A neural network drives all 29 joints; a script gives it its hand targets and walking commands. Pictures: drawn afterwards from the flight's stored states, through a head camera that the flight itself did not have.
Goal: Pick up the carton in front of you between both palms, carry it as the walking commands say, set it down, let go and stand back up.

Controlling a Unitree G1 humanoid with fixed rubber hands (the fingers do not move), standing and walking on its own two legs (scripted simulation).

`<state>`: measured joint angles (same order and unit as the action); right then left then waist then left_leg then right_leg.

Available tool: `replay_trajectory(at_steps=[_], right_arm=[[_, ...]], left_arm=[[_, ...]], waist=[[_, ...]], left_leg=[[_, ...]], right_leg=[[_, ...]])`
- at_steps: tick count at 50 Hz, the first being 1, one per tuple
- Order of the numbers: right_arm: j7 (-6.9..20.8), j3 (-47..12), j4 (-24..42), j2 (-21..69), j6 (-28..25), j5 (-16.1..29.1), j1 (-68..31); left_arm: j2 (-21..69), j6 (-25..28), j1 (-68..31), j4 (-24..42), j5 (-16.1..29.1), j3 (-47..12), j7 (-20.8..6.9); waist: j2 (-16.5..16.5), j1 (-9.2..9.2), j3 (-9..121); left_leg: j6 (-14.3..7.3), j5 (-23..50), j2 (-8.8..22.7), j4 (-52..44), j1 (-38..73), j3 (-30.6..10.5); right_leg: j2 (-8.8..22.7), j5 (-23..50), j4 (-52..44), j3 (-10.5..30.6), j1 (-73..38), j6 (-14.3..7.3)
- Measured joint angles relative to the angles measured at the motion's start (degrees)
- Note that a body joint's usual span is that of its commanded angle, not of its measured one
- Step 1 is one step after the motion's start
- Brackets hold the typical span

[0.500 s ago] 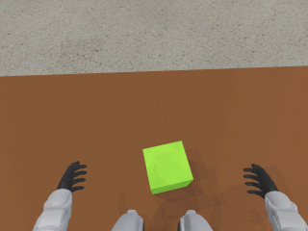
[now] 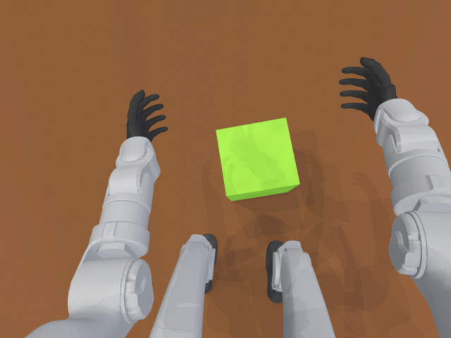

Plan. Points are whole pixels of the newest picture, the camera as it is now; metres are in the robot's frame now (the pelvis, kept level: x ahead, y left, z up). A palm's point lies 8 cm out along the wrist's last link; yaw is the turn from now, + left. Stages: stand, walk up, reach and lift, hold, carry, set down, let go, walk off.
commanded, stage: reach and lift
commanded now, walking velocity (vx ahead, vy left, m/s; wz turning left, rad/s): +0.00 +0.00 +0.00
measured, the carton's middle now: (255, 164) +0.48 -0.01 -0.53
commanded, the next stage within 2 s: none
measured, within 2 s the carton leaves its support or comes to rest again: leaves its support in 1.78 s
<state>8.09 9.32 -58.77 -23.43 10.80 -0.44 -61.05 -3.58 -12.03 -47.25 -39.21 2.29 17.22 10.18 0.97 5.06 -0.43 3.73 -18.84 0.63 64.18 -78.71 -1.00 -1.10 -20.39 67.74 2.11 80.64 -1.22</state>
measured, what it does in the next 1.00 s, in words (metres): lowers itself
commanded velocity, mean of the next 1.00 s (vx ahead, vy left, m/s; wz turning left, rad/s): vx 0.00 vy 0.00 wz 0.00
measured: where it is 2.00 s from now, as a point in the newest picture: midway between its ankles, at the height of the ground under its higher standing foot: (239, 278)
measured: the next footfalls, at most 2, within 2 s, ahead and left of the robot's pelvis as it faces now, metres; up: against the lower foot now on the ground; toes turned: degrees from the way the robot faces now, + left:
none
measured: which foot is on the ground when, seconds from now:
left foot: down 0.00-1.00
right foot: down 0.00-1.00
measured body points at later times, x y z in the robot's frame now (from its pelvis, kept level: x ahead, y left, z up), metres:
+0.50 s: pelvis +0.01 +0.00 -0.12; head +0.33 -0.03 +0.19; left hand +0.46 +0.19 -0.27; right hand +0.53 -0.19 -0.28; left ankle +0.09 +0.16 -0.62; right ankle +0.08 -0.10 -0.62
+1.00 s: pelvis -0.04 +0.01 -0.27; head +0.33 -0.01 -0.01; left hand +0.48 +0.20 -0.44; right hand +0.52 -0.18 -0.47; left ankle +0.09 +0.16 -0.62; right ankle +0.08 -0.10 -0.62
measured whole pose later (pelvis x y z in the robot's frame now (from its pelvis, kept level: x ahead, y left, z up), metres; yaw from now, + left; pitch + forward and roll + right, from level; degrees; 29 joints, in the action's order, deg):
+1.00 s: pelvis -0.04 +0.01 -0.27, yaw +4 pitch +40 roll +5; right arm 0.8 -2.4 -70.0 -30.5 1.5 11.2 -82.2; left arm -9.7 -2.2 -74.2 -57.6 13.7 10.3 11.6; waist -3.4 3.8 -16.4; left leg 5.5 -29.0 -4.5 118.8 -129.8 -1.2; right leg -0.9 -31.1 122.8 4.2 131.4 0.6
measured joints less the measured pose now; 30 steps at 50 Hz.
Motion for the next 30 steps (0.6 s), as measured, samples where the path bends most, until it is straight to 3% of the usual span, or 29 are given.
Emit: replay_trajectory(at_steps=[8,17,23,30], right_arm=[[-1.1,2.3,-3.4,0.0,-0.7,-3.7,-12.3],[-3.3,5.1,-3.7,3.0,-4.4,-6.1,-8.6],[-5.7,1.5,-1.5,2.8,-6.4,-2.5,-4.3],[-7.6,-4.7,2.1,-1.3,-6.9,4.5,-5.6]], left_arm=[[2.7,1.5,-9.0,-0.3,-3.6,6.2,0.1],[4.2,6.7,-6.0,-2.7,-6.0,8.4,-2.2],[3.1,9.4,-4.8,-4.9,-3.4,6.0,-1.9],[-0.6,9.1,-6.9,-3.0,4.0,-0.4,0.1]], waist=[[-0.2,0.60,-0.5],[-0.2,-0.79,4.7],[-0.2,-1.44,5.9],[-1.0,-1.83,0.7]], left_leg=[[0.9,0.6,0.0,1.9,-8.3,-0.4],[1.3,-3.0,-0.4,9.0,-19.0,-0.8],[1.3,-7.5,-1.3,20.8,-29.7,-0.5],[1.2,-10.6,-2.7,34.8,-40.1,-0.2]], right_leg=[[-0.6,0.5,2.5,0.1,8.8,-0.6],[-0.8,-3.0,9.6,0.2,19.4,-0.8],[-0.9,-7.3,21.4,1.0,30.3,-0.1],[-0.9,-10.4,35.4,1.9,40.6,0.8]])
